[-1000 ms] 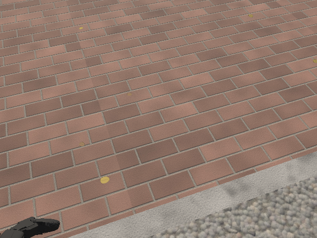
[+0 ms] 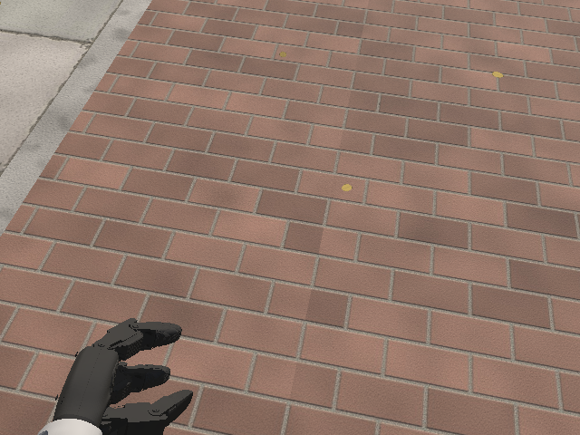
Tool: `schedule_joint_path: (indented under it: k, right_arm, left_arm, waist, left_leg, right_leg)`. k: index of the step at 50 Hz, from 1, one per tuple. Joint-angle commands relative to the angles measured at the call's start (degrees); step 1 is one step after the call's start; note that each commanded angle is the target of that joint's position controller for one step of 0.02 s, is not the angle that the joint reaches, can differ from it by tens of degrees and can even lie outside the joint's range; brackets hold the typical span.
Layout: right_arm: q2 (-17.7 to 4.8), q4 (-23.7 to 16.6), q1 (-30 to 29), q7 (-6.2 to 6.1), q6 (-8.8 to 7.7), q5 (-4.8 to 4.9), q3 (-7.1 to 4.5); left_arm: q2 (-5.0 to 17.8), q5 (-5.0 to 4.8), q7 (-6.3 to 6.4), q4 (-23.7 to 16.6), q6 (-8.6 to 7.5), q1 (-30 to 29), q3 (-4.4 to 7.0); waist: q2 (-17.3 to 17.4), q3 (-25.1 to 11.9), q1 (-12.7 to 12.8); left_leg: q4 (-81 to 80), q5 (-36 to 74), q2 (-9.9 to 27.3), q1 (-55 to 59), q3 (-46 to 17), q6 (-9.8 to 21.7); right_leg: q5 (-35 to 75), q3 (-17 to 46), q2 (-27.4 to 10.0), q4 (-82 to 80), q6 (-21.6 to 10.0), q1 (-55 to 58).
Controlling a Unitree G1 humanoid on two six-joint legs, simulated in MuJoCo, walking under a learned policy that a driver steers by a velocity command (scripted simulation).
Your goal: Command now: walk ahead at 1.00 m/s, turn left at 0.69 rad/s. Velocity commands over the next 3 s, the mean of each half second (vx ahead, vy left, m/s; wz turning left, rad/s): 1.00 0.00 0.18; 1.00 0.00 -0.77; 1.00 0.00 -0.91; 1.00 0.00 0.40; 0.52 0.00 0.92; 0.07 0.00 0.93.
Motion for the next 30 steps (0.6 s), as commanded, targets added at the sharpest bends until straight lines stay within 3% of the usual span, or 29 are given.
schedule_joint_path:
  k: [1, 2, 3, 4, 5, 6, 7, 9, 11, 13, 15, 17, 19, 20, 21, 22, 23, 24, 25, 26, 27, 28, 29, 30]
  right_arm:
    - [-10.03, -4.10, -7.79, -0.24, -1.70, -1.18, -2.10]
    - [-0.23, -5.96, -6.96, -0.40, -2.28, -0.98, 0.42]
    - [1.69, -7.85, 2.30, 0.16, -2.09, 1.34, 1.96]
    - [-2.68, -5.62, -2.54, -0.50, -0.93, -0.51, 1.83]
    - [-3.84, -6.34, -7.77, 0.15, -0.53, -1.47, 1.67]
    - [-3.51, -7.36, -11.43, 0.76, -0.27, -2.03, 1.84]
    - [-2.36, -8.89, -13.60, 1.52, 0.07, -2.61, 2.20]
    - [-0.12, -10.54, -15.03, 2.25, 0.87, -2.80, 3.26]
    - [-0.05, -12.82, -18.97, 2.56, 1.17, -2.96, 3.94]
    - [-0.78, -15.72, -25.04, 2.96, 0.88, -2.87, 4.57]
    - [-0.42, -17.43, -29.99, 3.99, 0.46, -2.43, 5.50]
    - [0.82, -18.25, -33.32, 4.43, 0.04, -2.17, 6.27]
    - [-0.71, -17.65, -32.40, 3.49, -0.10, -2.32, 5.82]
    - [-2.13, -16.86, -29.39, 2.65, -0.20, -2.67, 5.19]
    - [-4.24, -14.40, -21.03, 1.67, -0.37, -2.95, 4.14]
    - [-6.25, -10.81, -9.78, 0.63, -0.45, -3.19, 2.94]
    - [-11.05, -8.88, -1.04, -0.74, -0.52, -4.35, 1.15]
    - [-13.87, -9.28, -0.70, -1.04, -0.81, -5.88, 0.22]
    - [-11.00, -9.68, -2.19, -0.87, -0.27, -3.68, 0.40]
    - [-6.73, -8.60, -6.95, -0.83, -0.63, -3.05, 1.30]
    - [-4.44, -7.83, -9.18, -0.59, -1.10, -2.84, 1.55]
    - [-2.73, -7.18, -10.37, -0.58, -1.44, -2.74, 1.85]
    - [-2.04, -6.42, -10.08, -0.73, -1.88, -2.12, 2.03]
    - [-0.29, -5.46, -9.55, -0.49, -2.47, -1.57, 2.32]
  left_arm:
    - [13.69, 0.18, 2.50, 4.90, -1.02, 29.72, 6.45]
    - [16.96, 2.17, 3.16, 6.85, -1.30, 37.66, 7.48]
    - [19.81, 2.26, 2.01, 7.12, -0.99, 30.86, 8.45]
    - [12.13, 1.59, 1.15, 5.08, -0.65, 22.67, 7.73]
    - [8.17, 1.02, 0.71, 5.49, -0.56, 20.13, 6.95]
    - [6.89, 1.43, 0.44, 7.00, -0.65, 20.60, 6.68]
    - [5.84, 1.37, 0.53, 9.37, -1.05, 23.10, 6.18]
    - [4.56, 0.44, 0.14, 13.08, -2.11, 26.63, 5.72]
    - [5.95, -0.46, -0.06, 14.56, -2.93, 28.00, 5.92]
    - [7.29, -0.62, -0.17, 15.13, -3.25, 28.20, 6.06]
    - [7.98, -1.03, -0.34, 15.68, -3.40, 28.71, 6.08]
    - [8.91, -1.75, -0.60, 17.30, -3.45, 31.59, 6.02]
    - [11.74, -1.66, -0.57, 18.26, -3.13, 32.68, 6.42]
    - [13.59, -1.63, -0.22, 18.77, -2.91, 33.29, 6.72]
    - [15.14, -1.33, 0.25, 19.22, -2.38, 33.33, 7.03]
    - [15.36, -1.45, 0.53, 19.01, -1.87, 32.00, 7.02]
    - [10.93, -1.18, 0.33, 17.49, -1.88, 32.32, 5.98]
    - [0.93, -2.95, 0.12, 15.48, -1.68, 39.55, 4.14]
    - [7.86, -2.91, 0.41, 14.45, -1.17, 33.08, 5.71]
    - [8.45, -2.69, 0.25, 13.35, -0.87, 27.10, 6.18]
    - [6.53, -2.24, -0.24, 13.44, -0.60, 25.91, 5.71]
    - [5.57, -1.75, -0.71, 14.37, 0.27, 25.74, 5.78]
    - [4.30, -1.12, -1.21, 14.37, 1.38, 27.90, 5.73]
    - [3.31, -0.82, -1.52, 14.35, 2.43, 26.85, 5.71]
  waist:
    - [2.82, -16.97, 20.17]
    - [-10.75, -21.83, 19.81]
    - [-26.22, -25.52, 11.01]
    - [-11.47, -14.96, 10.98]
    - [-3.38, -8.64, 11.06]
    - [0.56, -5.76, 10.84]
    - [-0.31, -3.71, 10.26]
    - [-3.71, -1.35, 8.91]
    - [-3.67, 1.33, 8.28]
    - [-3.40, 3.79, 8.28]
    - [-2.43, 5.02, 8.77]
    - [-2.61, 5.96, 9.57]
    - [-2.96, 3.61, 8.39]
    - [-4.57, 0.05, 6.60]
    - [-5.91, -5.27, 2.43]
    - [-5.74, -10.63, -3.27]
    - [-0.96, -17.07, -5.25]
    - [12.79, -26.13, 1.73]
    - [7.18, -24.26, -0.52]
    - [4.26, -12.25, 1.76]
    - [3.25, -6.64, 3.65]
    - [2.51, -3.61, 5.49]
    - [5.54, -3.13, 7.79]
    - [4.74, -1.65, 8.56]
  left_leg:
    - [31.24, 53.55, 7.61, -18.67, -1.39, -1.04]
    - [51.12, 11.81, 2.53, -32.50, 3.19, -1.43]
    - [60.11, -0.40, -0.27, -44.81, 6.41, -2.74]
    - [60.41, 6.47, 5.82, -48.98, 7.93, -2.14]
    - [57.37, 10.80, 7.47, -47.95, 9.34, -2.86]
    - [54.72, 11.19, 8.67, -46.66, 9.65, -3.14]
    - [52.68, 10.55, 9.49, -46.34, 8.81, -3.28]
    - [49.17, 9.20, 10.27, -47.36, 7.82, -3.66]
    - [44.56, 11.20, 10.53, -51.08, 8.07, -4.34]
    - [35.47, 16.89, 10.60, -51.31, 10.32, -5.06]
    - [23.12, 24.23, 10.50, -43.16, 16.81, -4.90]
    - [17.39, 29.07, 10.68, -33.89, 20.80, -3.98]
    - [13.88, 26.47, 8.37, -29.93, 21.46, -3.08]
    - [13.17, 22.43, 6.42, -25.15, 21.58, -2.63]
    - [12.67, 18.15, 4.79, -15.97, 20.79, -2.15]
    - [10.60, 17.57, 6.28, -2.73, 19.12, -1.85]
    - [10.32, 2.71, 17.91, 10.48, 7.76, -1.32]
    - [4.28, -13.14, 35.57, 22.69, -20.52, 2.83]
    - [-3.98, -15.38, 34.76, 15.89, -27.32, 2.28]
    - [-4.94, -8.25, 31.04, 6.65, -15.67, 1.14]
    - [-6.56, 1.46, 29.07, -0.54, -8.53, 0.73]
    - [-8.36, 7.53, 26.11, -5.80, -1.70, -0.99]
    - [-9.52, 10.04, 26.13, -9.45, 2.22, -1.03]
    - [-10.94, 12.45, 25.25, -11.41, 5.74, -1.61]
  right_leg:
    - [-10.95, -0.96, -0.58, 3.43, -3.01, 44.55]
    - [-31.49, 18.13, -14.41, 0.65, -5.41, 56.28]
    - [-40.25, 51.81, -22.85, -14.23, -12.18, 58.06]
    - [-48.68, 45.83, -19.59, -15.73, -12.46, 49.40]
    - [-40.43, 35.13, -16.71, -15.15, -12.07, 41.13]
    - [-31.77, 28.09, -14.18, -15.28, -11.14, 35.71]
    - [-26.41, 22.98, -12.26, -15.57, -10.76, 32.29]
    - [-20.75, 17.56, -10.64, -17.66, -10.16, 29.60]
    - [-15.98, 13.19, -10.67, -20.87, -10.54, 28.31]
    - [-8.98, 6.49, -9.34, -24.15, -10.36, 26.07]
    - [-0.98, -0.55, -7.03, -28.27, -9.07, 22.07]
    - [9.12, -0.55, -7.71, -31.38, -9.63, 20.25]
    - [29.24, -1.90, -8.23, -25.43, -9.43, 27.73]
    - [41.96, -2.08, -8.74, -18.66, -9.00, 31.03]
    - [48.07, -1.97, -8.81, -7.27, -8.40, 31.72]
    - [42.49, -2.36, -7.11, 7.80, -7.57, 26.24]
    - [21.09, -3.37, -3.44, 26.78, -7.47, 14.71]
    - [-27.29, -1.35, 2.71, 48.34, -6.96, -2.61]
    - [-22.61, 1.26, 1.99, 52.59, -8.09, -6.62]
    - [-15.74, 1.19, -0.72, 49.45, -7.97, -9.16]
    - [-13.72, 0.70, -2.45, 46.72, -7.57, -8.19]
    - [-13.33, 0.75, -3.53, 45.47, -7.14, -6.01]
    - [-13.59, 0.54, -4.14, 44.86, -6.36, -3.79]
    - [-13.85, 0.50, -5.15, 44.30, -6.07, -3.78]
Next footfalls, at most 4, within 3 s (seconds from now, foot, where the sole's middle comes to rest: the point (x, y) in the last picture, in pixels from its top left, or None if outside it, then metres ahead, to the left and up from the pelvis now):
0.02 right None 0.22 -0.16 -0.76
0.46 left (212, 375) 0.60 0.11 -0.76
0.90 right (272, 221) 1.02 -0.08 -0.76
1.30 left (259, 113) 1.47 -0.09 -0.76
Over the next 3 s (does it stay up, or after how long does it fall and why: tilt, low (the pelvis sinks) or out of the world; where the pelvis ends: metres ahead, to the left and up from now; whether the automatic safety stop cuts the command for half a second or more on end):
stays up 2.06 -0.69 0.00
